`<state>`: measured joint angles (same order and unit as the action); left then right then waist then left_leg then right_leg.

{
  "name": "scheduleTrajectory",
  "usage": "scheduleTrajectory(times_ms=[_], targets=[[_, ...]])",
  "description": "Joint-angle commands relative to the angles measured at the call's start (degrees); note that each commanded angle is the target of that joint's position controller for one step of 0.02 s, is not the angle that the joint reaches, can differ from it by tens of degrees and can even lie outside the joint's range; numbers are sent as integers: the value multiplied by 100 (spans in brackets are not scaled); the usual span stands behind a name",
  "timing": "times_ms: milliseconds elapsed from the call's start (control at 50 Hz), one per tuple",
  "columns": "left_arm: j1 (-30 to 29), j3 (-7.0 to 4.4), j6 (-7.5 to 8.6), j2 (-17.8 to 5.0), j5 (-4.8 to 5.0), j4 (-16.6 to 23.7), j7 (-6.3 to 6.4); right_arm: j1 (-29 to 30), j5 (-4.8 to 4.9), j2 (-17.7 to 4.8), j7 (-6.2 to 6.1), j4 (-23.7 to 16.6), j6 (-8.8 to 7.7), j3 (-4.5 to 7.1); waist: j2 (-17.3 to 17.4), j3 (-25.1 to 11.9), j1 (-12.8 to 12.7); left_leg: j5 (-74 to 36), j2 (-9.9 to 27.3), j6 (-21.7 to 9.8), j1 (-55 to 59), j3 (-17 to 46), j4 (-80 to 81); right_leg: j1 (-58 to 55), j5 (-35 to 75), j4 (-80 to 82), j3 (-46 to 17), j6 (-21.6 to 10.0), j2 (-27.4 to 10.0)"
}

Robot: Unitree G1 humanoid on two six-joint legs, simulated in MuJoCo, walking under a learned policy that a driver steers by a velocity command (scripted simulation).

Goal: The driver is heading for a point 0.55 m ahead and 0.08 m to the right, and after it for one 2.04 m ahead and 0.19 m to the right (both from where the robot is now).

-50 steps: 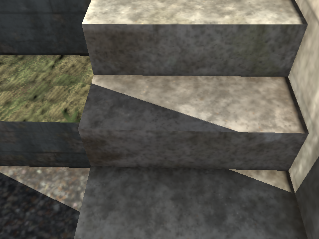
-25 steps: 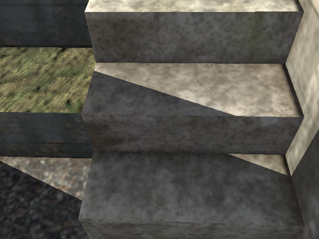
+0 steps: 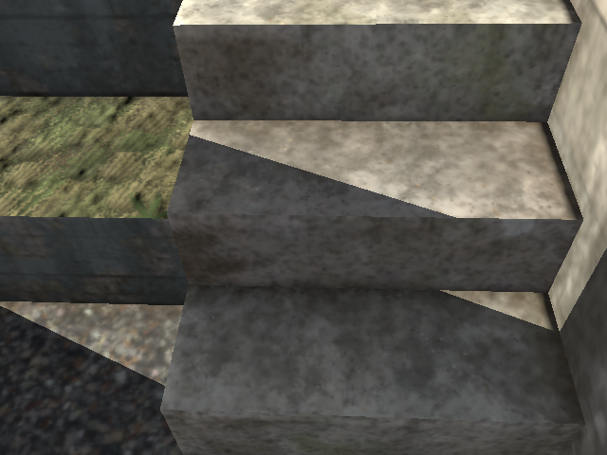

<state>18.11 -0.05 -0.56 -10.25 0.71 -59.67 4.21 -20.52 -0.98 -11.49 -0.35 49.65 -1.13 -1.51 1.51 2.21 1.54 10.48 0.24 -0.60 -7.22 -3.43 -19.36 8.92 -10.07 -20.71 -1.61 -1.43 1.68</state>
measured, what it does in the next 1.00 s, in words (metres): shifts its weight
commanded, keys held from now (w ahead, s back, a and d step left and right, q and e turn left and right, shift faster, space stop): no key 0.06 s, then w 0.94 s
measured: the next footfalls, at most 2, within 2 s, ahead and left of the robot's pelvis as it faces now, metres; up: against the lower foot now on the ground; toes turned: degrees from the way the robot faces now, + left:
left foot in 1.28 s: +0.10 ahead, +0.13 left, +0.08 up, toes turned +0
left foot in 1.40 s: +0.09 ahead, +0.13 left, +0.00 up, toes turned +15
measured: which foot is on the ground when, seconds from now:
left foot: down 0.00-1.00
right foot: down 0.00-1.00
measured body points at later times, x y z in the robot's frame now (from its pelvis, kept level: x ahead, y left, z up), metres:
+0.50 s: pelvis +0.06 +0.00 -0.01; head +0.06 -0.01 +0.44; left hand +0.11 +0.27 -0.14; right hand +0.07 -0.23 -0.16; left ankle +0.00 +0.11 -0.75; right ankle +0.01 -0.10 -0.75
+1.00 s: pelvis +0.11 +0.00 +0.00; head +0.12 +0.00 +0.45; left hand +0.19 +0.27 -0.13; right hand +0.22 -0.24 -0.12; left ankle +0.00 +0.11 -0.74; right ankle +0.03 -0.11 -0.72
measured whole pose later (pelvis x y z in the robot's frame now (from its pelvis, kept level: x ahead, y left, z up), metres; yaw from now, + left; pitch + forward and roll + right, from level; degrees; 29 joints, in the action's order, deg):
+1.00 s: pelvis +0.11 +0.00 +0.00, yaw -2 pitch +1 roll +0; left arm 15.3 -0.4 2.2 -14.8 0.2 -52.5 2.9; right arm -12.3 -2.0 -13.4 1.2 45.8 -3.4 -1.1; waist 1.0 -1.1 0.8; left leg 18.4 1.4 -1.4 -1.0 -4.8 -20.6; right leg 13.1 -14.4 -40.3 -2.8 -2.9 3.3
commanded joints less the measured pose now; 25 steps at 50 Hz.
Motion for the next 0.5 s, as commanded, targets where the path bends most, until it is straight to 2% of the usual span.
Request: scheduleTrajectory(times_ms=[20,60,100,200,280,340,400,440,500], targets=[[164,-137,34,-654,-44,249,31,-318,-6,-414,-6,-191,-101,60,-121,180,-4,165,705,-214,-659,471,464,-177,331,300,-631,-199,-758],[207,-140,26,-629,-31,265,39,-308,-4,-417,-1,-189,-115,55,-115,176,-18,167,696,-218,-684,473,441,-149,309,275,-615,-197,-760],[240,-136,21,-615,-28,244,17,-434,-11,-354,-15,-89,-97,37,-142,136,-15,680,617,-267,-644,456,526,-81,-292,393,-622,-217,-725],[43,-223,52,-787,0,363,-31,-637,-26,-536,-35,-39,-47,173,-55,381,56,1795,538,-552,-664,569,378,703,-1465,-18,-534,-432,-533],[-58,-220,120,-765,-14,512,-69,-631,-34,-587,-21,-108,-61,244,42,483,34,1887,735,-809,-687,935,419,1089,-1445,-464,-464,-490,-461],[33,-234,178,-802,-3,544,-71,-565,-36,-570,-10,-163,-111,258,-92,429,-22,1346,692,-824,-688,813,357,832,-1179,-410,-552,-560,-519],[117,-280,177,-943,18,509,-72,-404,-54,-448,49,-201,-230,209,-357,264,-100,503,417,-659,-798,297,154,117,-686,-104,-807,-642,-654],[64,-272,153,-978,20,583,-52,-419,-96,-460,87,-195,-316,205,-456,176,-94,239,350,-530,-811,177,84,-230,61,-164,-921,-685,-744],[126,-245,233,-949,19,584,-54,-336,-54,-478,90,-300,-340,208,-220,-150,-65,-643,441,-488,-242,218,122,-515,1833,-544,-697,-636,-739]])
Keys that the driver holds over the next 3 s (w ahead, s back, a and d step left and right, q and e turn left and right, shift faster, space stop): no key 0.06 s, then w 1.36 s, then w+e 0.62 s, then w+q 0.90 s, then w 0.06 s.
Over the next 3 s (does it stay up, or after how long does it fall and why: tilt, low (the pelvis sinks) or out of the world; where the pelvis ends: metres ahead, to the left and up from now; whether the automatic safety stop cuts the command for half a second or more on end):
stays up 0.28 -0.09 0.19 its command is cut before an obstacle after 2.1 s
